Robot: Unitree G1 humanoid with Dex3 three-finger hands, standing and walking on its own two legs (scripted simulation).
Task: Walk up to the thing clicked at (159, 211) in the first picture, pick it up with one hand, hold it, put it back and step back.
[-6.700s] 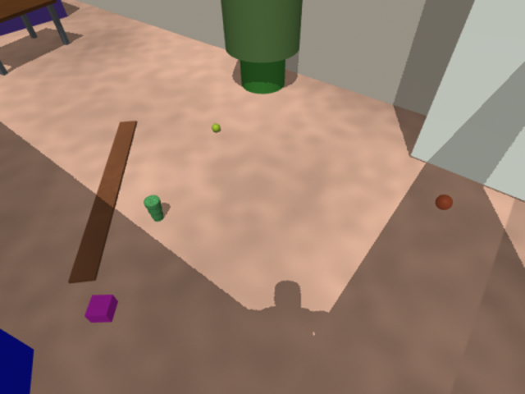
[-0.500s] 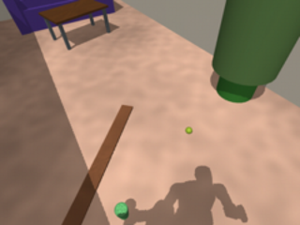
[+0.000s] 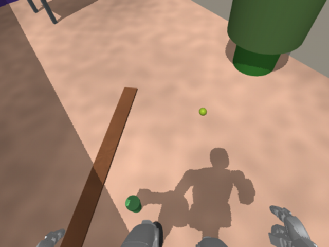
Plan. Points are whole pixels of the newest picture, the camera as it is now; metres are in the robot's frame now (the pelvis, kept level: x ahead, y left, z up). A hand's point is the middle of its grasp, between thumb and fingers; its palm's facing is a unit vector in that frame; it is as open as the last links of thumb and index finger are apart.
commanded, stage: walk up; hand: left
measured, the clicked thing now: (134, 205) +0.36 +0.23 -0.67
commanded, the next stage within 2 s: stand in 1.10 s
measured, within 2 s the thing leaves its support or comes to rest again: neither
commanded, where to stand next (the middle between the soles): +0.05 +0.03 m, yaw +2 degrees
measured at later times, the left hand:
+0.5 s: hand out of the picture -0.01 +0.28 -0.12, palm faces +0.08 -0.92 -0.38, open 7.4 cm
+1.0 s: hand out of the picture +0.05 +0.29 -0.11, palm faces +0.06 -0.93 -0.36, open 7.4 cm
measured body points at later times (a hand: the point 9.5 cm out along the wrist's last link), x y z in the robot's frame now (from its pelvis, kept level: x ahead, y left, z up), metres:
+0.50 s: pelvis -0.04 +0.00 +0.02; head -0.02 +0.01 +0.47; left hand -0.02 +0.33 -0.10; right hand +0.06 -0.29 -0.10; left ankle -0.06 +0.15 -0.70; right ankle -0.01 -0.12 -0.70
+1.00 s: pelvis -0.03 +0.02 +0.04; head -0.03 +0.02 +0.49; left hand +0.04 +0.33 -0.08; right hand +0.08 -0.28 -0.09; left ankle -0.06 +0.15 -0.70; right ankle -0.01 -0.12 -0.70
